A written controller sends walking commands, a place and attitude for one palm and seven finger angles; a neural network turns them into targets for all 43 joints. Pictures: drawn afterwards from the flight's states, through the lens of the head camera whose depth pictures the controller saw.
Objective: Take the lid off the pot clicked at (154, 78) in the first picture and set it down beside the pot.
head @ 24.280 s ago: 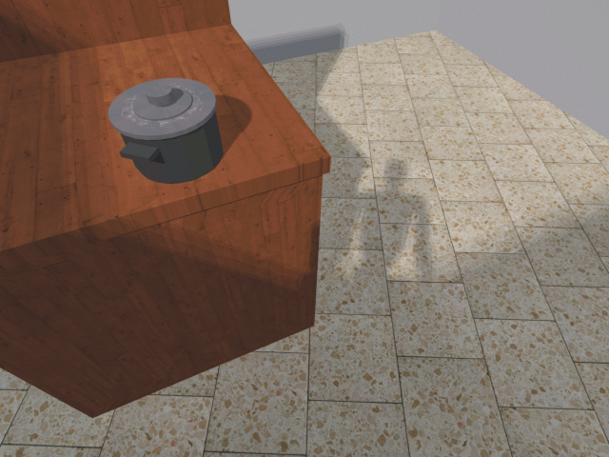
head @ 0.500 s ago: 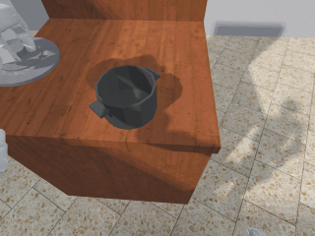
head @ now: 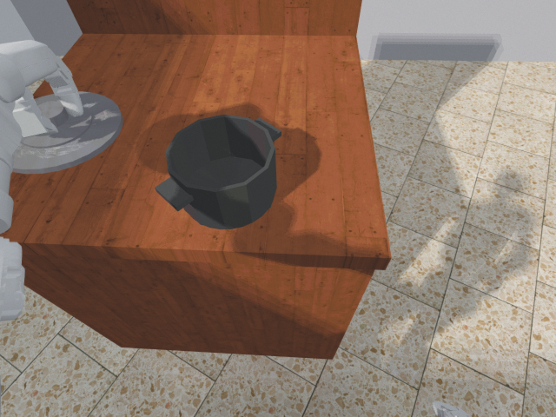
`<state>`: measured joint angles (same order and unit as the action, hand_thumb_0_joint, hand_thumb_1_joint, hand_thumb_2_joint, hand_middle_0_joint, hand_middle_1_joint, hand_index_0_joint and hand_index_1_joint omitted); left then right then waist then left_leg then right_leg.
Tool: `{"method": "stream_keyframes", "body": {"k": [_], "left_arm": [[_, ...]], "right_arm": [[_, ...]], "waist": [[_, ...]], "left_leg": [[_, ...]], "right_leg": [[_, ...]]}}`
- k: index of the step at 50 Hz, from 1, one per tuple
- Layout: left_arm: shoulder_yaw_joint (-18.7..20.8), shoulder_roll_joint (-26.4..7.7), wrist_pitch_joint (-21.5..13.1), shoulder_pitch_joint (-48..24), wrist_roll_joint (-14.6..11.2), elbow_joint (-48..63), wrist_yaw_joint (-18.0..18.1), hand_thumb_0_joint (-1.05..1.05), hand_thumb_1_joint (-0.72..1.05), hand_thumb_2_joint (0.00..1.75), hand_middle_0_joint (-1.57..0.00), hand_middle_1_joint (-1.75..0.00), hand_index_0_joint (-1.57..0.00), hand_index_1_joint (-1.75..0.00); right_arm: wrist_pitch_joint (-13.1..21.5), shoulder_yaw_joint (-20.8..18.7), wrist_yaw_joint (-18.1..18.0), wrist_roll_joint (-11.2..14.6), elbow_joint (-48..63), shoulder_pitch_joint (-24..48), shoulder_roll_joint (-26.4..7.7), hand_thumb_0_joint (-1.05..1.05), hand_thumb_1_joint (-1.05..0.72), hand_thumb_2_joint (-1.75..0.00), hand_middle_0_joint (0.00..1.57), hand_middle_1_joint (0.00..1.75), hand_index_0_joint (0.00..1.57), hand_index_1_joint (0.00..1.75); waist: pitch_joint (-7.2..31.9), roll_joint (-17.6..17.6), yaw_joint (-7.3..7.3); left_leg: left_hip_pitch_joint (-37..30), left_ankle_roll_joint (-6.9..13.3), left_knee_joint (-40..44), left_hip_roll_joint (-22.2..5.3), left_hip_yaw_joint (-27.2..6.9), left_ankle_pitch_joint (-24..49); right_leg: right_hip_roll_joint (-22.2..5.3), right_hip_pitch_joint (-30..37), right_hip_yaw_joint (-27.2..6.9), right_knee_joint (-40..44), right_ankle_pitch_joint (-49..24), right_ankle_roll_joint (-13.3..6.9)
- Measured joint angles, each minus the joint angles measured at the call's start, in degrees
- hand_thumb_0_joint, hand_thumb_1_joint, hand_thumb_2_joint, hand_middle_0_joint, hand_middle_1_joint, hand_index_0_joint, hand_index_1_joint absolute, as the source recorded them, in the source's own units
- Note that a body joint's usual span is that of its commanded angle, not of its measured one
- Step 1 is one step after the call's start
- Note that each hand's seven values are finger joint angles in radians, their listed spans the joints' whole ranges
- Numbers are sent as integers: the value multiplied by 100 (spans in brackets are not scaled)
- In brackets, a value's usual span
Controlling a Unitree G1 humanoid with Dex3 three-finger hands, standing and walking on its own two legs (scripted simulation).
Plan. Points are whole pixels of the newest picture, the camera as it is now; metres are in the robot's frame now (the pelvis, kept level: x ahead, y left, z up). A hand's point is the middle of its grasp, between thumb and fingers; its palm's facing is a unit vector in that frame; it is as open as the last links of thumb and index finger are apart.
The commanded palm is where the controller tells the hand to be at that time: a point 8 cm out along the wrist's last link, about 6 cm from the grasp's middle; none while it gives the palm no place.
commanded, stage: lower the lid onto the table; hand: left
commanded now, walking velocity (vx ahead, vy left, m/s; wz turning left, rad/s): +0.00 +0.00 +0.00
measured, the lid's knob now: (49, 115) +0.48 +0.30 +0.18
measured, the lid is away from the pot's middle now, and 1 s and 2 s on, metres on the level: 0.22 0.22 0.22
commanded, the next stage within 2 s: open the fingers wide in 1.74 s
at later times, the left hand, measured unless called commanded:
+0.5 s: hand (46, 137) +0.45 +0.30 +0.17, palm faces -0.38 -0.12 -0.92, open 6.8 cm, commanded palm +0.45 +0.30 +0.25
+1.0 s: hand (65, 156) +0.44 +0.29 +0.14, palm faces -0.44 -0.11 -0.89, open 6.8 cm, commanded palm +0.46 +0.30 +0.22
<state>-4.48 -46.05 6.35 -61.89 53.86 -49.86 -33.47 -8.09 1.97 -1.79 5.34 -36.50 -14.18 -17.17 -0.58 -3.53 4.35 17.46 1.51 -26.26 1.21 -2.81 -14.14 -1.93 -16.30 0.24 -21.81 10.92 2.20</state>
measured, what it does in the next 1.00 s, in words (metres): stands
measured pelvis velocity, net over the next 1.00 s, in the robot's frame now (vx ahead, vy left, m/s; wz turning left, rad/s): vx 0.00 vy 0.00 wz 0.00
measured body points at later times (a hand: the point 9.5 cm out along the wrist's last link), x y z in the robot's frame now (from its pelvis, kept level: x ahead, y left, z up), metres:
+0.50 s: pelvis +0.00 +0.00 +0.00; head +0.05 -0.01 +0.45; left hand +0.46 +0.30 +0.22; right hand +0.08 -0.27 -0.13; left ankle -0.01 +0.11 -0.74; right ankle +0.00 -0.15 -0.74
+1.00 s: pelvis +0.00 +0.00 +0.00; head +0.05 -0.01 +0.44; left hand +0.46 +0.29 +0.19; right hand +0.07 -0.27 -0.13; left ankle -0.01 +0.11 -0.74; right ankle +0.00 -0.15 -0.74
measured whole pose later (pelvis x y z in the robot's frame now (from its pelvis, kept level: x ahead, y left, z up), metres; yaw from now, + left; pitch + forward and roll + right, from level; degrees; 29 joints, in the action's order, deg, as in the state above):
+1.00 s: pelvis +0.00 +0.00 +0.00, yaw +0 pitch +6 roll -1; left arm -4.9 -43.9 -0.4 -57.8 52.5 -56.2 -30.3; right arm -8.0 1.6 -2.5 5.1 -38.1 -14.7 -17.2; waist -0.3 -2.6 4.9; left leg 19.8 1.6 -28.9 1.1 -2.9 -15.3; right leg -1.7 -18.3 0.3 -23.8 11.7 2.3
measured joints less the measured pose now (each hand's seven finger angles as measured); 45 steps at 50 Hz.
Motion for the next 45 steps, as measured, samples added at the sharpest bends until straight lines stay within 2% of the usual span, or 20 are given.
{"method": "stream_keyframes", "body": {"k": [17, 24, 32, 45], "left_arm": [[84, -55, -256, 184, -49, -266, 126, 5, 27, 83, -71, -88, -78, -86], [18, 21, -331, 243, -107, -334, 155, 5, 27, 83, -71, -88, -78, -86], [152, 65, -504, 452, -148, -190, 230, 5, 27, 83, -71, -88, -78, -86], [5, 187, -609, 488, -152, -387, 290, 5, 27, 82, -71, -88, -78, -86]], "right_arm": [[24, -50, -35, -3, -58, -87, -51, 1, -90, -90, 21, 30, 21, 30], [24, -43, -39, -4, -122, -86, -43, 1, -90, -90, 21, 30, 21, 30], [56, -48, -30, -30, -106, -81, -2, 1, -90, -90, 21, 30, 21, 30], [1, -62, -34, -30, -123, -62, -7, 1, -90, -90, 21, 30, 21, 30]], "waist": [[8, 71, 45], [0, 69, 24], [32, 63, 50], [38, 56, 29]], "left_leg": [[50, 0, -75, -24, 2, -49], [77, 8, -114, -16, -8, -67], [92, 13, -132, -8, -4, -80], [180, 12, -213, -5, -13, -97]], "right_leg": [[26, -21, -2, -5, 7, -1], [19, -35, 8, -23, 18, 6], [12, -53, 5, -48, 34, 9], [10, -144, 12, -141, 62, 12]]}}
